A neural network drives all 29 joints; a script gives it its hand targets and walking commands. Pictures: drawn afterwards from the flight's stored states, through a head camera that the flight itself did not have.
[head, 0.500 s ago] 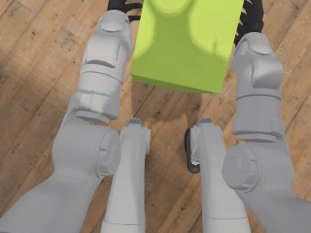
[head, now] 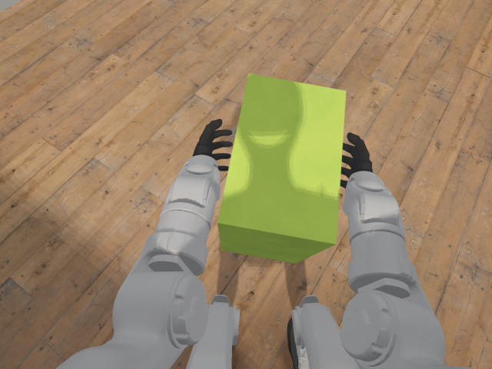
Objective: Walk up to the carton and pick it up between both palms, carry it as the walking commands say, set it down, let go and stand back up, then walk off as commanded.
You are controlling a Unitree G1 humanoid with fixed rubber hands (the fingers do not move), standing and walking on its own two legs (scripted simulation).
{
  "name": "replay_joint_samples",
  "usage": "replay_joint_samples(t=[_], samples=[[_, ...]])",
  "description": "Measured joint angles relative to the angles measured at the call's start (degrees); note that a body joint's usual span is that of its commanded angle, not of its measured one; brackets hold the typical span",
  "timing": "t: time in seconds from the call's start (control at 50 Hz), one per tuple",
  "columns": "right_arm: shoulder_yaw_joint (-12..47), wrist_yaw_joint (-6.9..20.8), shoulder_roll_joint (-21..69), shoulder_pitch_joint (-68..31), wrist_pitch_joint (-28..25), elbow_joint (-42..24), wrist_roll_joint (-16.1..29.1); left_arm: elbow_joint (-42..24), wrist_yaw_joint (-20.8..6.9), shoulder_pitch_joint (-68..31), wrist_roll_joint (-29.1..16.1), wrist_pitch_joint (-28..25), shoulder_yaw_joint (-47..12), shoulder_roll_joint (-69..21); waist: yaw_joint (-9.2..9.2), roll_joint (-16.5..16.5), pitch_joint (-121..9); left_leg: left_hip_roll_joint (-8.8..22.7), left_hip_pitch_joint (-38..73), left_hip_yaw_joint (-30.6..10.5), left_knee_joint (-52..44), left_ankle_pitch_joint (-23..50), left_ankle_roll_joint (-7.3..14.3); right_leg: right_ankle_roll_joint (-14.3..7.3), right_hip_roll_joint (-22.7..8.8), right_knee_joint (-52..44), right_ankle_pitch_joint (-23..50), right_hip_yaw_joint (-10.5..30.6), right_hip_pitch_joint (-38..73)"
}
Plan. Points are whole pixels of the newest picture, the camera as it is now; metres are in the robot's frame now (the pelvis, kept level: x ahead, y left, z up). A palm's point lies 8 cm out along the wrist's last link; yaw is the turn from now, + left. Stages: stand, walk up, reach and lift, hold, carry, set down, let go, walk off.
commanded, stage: reach and lift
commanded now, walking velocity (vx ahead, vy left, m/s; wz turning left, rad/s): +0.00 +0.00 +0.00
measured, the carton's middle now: (275, 181) +0.46 -0.03 -0.07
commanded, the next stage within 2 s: none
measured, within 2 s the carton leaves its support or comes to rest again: neither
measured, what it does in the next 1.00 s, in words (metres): rises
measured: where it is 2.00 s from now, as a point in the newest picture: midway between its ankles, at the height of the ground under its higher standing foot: (260, 367)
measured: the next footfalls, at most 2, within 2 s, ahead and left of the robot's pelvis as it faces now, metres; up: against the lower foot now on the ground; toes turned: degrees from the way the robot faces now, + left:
none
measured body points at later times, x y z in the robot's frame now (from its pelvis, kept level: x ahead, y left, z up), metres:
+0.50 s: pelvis +0.04 -0.01 +0.07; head +0.14 +0.01 +0.51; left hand +0.46 +0.08 +0.07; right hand +0.42 -0.17 +0.06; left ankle +0.10 +0.10 -0.61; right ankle +0.10 -0.16 -0.61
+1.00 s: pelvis +0.05 -0.01 +0.12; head +0.08 +0.00 +0.57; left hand +0.42 +0.09 +0.13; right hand +0.40 -0.16 +0.14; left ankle +0.10 +0.10 -0.61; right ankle +0.10 -0.16 -0.61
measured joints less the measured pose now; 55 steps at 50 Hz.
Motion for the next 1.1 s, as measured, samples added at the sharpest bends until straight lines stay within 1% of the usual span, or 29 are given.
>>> replay_joint_samples(t=[0.04, 0.08, 0.1, 0.18, 0.26, 0.36, 0.42, 0.46, 0.54, 0.62, 0.7, 0.78, 0.9, 1.1], samples=[[-0.05, 0.35, 0.46, 1.33, -0.26, 0.12, -0.86, 0.01, -0.09, 1.43, 0.42, -0.16, 0.01, -0.41, -0.10, 0.00, -0.41, 0.17, 1.98, -0.09, -2.59, 0.60, 0.00, 0.00, 0.00, -2.64, 0.66, 0.00, 1.99], [-0.57, 0.56, 1.30, 2.41, -0.94, 0.27, -2.24, -0.01, -0.35, 2.67, 0.56, -0.45, 0.00, -0.53, -0.60, 0.04, -0.48, 0.22, 3.69, -0.25, -4.80, 1.10, 0.00, 0.00, 0.00, -4.77, 1.07, 0.00, 3.68], [-0.58, 0.59, 1.51, 3.13, -1.45, 0.06, -2.20, -0.14, -0.39, 3.23, 0.57, -0.86, -0.01, -0.75, -0.74, 0.04, -0.38, 0.25, 4.50, -0.30, -5.71, 1.28, 0.00, 0.00, 0.00, -5.68, 1.27, 0.00, 4.49], [-0.59, 0.84, 2.03, 6.64, -3.64, -0.87, -0.88, -0.70, -0.10, 6.28, 0.71, -3.14, 0.00, -2.25, -0.83, 0.04, -1.00, 0.52, 6.72, -0.42, -9.38, 2.15, 0.00, 0.00, 0.00, -9.27, 2.26, 0.00, 6.64], [-0.58, 0.90, 3.23, 10.33, -5.68, -2.42, 1.43, -4.04, -0.15, 9.97, 0.71, -3.71, -0.01, -3.83, -0.99, 0.05, -0.55, 0.76, 9.58, -0.49, -12.36, 2.76, 0.00, 0.00, 0.00, -11.99, 2.83, 0.00, 9.33], [0.52, -0.03, 4.33, 13.64, -5.87, -7.21, 5.82, -5.64, -1.37, 11.84, 0.70, -5.64, -0.01, -4.87, -0.98, 0.05, 0.66, 0.97, 13.82, -0.53, -14.88, 3.06, 0.00, 0.00, 0.00, -14.29, 3.07, 0.01, 13.43], [1.09, -0.41, 4.41, 13.86, -5.79, -7.58, 6.32, -6.20, -1.64, 12.55, 0.71, -5.93, 0.00, -4.91, -0.98, 0.05, 0.41, 1.09, 16.67, -0.55, -16.27, 3.11, 0.00, 0.00, 0.00, -15.67, 3.14, 0.02, 16.27], [1.14, -0.45, 4.66, 14.10, -5.73, -7.58, 5.83, -6.35, -1.69, 13.03, 0.71, -5.89, 0.01, -4.92, -0.98, 0.02, 0.60, 1.19, 19.37, -0.56, -17.53, 3.17, 0.00, 0.00, 0.00, -17.03, 3.25, 0.04, 19.01], [1.14, -0.32, 5.55, 15.39, -5.06, -7.57, 3.34, -6.37, -2.09, 14.49, 0.82, -4.95, 0.01, -4.92, -0.98, -0.02, 0.03, 1.42, 23.98, -0.60, -20.35, 3.54, 0.00, 0.00, 0.00, -20.18, 3.82, 0.06, 23.78], [1.22, -0.12, 6.25, 16.97, -3.07, -7.45, 1.70, -6.36, -2.77, 16.65, 1.20, -3.22, 0.01, -4.98, -0.98, -0.02, 1.09, 1.67, 29.15, -0.62, -23.74, 4.31, 0.11, 0.00, 0.00, -24.12, 4.90, 0.12, 29.20], [1.57, 0.12, 6.17, 17.14, -1.33, -7.39, 1.32, -6.74, -2.91, 19.44, 1.37, -3.15, 0.01, -5.41, -0.99, -0.03, 1.98, 1.88, 32.93, -0.60, -26.80, 5.37, 0.28, 0.00, 0.00, -27.83, 6.31, 0.20, 33.27], [2.04, 0.69, 6.13, 17.23, -1.31, -7.40, 1.36, -9.39, -2.28, 21.65, 1.37, -2.70, -0.06, -6.26, -1.03, -0.02, 1.86, 2.04, 35.32, -0.60, -29.23, 6.37, 0.29, 0.00, -0.01, -30.70, 7.57, 0.27, 35.86], [2.88, 0.90, 5.89, 17.99, -1.10, -7.26, 0.90, -10.56, -2.30, 22.08, 1.36, -1.17, -0.06, -6.57, -1.04, -0.16, 2.72, 2.31, 40.40, -0.62, -33.09, 7.95, 0.29, 0.00, -0.03, -34.98, 9.40, 0.35, 41.13], [2.89, 1.21, 5.78, 18.17, 2.80, -7.24, -0.33, -10.55, -2.53, 22.37, 1.37, 2.78, -0.05, -6.63, -1.19, -0.36, 3.10, 2.68, 49.12, -0.47, -37.61, 9.05, 0.29, -0.03, -0.03, -38.83, 10.29, 0.56, 49.45]])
